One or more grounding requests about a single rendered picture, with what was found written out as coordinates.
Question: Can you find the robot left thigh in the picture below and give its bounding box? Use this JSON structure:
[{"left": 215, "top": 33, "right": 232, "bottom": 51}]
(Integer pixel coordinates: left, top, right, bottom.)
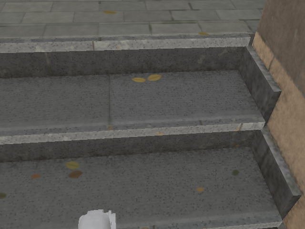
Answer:
[{"left": 78, "top": 209, "right": 117, "bottom": 229}]

